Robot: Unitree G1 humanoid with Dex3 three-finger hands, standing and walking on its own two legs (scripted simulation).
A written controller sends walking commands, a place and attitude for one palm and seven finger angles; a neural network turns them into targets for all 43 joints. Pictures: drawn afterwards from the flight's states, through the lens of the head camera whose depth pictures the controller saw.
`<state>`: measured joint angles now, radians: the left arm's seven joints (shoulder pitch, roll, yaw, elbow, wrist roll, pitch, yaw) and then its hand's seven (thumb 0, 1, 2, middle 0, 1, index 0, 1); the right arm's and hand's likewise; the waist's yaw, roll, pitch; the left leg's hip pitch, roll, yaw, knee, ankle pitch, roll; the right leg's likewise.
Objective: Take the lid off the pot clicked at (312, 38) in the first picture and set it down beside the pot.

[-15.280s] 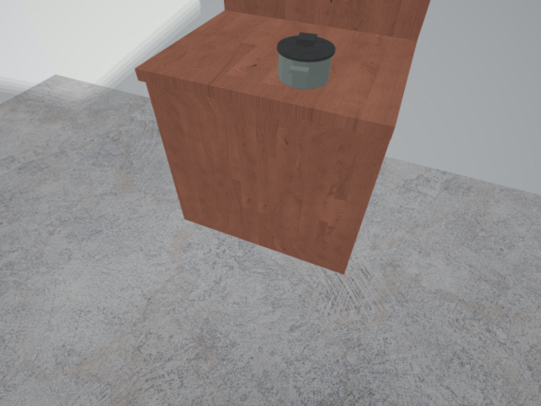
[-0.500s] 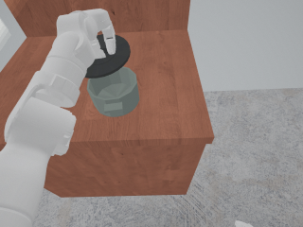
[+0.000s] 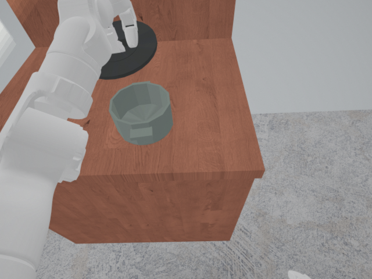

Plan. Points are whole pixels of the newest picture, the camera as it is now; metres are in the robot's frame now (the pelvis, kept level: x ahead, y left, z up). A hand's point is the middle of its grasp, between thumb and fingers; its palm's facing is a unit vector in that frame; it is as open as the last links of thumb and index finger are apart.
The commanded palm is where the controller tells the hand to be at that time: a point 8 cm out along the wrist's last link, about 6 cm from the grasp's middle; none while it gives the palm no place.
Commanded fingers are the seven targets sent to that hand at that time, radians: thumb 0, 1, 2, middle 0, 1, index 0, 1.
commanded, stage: lift the lid straight up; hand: left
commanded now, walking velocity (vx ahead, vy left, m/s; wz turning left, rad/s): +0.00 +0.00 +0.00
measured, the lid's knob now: (112, 37) +0.53 +0.13 +0.25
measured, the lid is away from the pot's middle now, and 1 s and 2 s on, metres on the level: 0.02 0.09 0.21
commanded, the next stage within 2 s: move the lid sideways beside the pot in 0.34 s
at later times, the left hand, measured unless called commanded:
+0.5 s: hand (113, 26) +0.50 +0.11 +0.28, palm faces -0.19 -0.08 -0.98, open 4.8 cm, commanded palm +0.48 +0.13 +0.34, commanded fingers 0.00 0.60 1.05 -0.69 -1.02 -1.12 -1.18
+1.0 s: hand (75, 33) +0.50 +0.19 +0.28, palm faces -0.20 -0.07 -0.98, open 4.8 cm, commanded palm +0.49 +0.19 +0.34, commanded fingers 0.00 0.60 1.05 -0.69 -1.02 -1.12 -1.18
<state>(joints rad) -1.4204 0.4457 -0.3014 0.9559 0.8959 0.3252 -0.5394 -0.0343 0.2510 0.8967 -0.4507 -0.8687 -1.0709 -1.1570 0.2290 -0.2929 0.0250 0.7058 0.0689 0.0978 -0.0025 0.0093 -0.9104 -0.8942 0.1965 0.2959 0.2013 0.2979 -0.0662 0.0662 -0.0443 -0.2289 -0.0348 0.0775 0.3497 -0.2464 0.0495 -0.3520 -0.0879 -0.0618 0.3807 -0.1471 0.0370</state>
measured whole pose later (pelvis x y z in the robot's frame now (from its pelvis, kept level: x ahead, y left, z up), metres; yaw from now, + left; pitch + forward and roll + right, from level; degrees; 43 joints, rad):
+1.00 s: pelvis +0.01 +0.00 +0.00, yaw +1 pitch +8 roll +0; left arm -1.40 0.60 -0.28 0.90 0.93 0.27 -0.59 -0.04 0.25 0.90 -0.45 -0.87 -1.08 -1.16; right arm 0.23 -0.31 0.02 0.69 0.08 0.15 0.00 0.01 -0.91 -0.89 0.20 0.30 0.20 0.30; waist -0.07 0.05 -0.04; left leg -0.25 -0.03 0.06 0.36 -0.26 0.05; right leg -0.35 -0.08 -0.08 0.35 -0.14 0.04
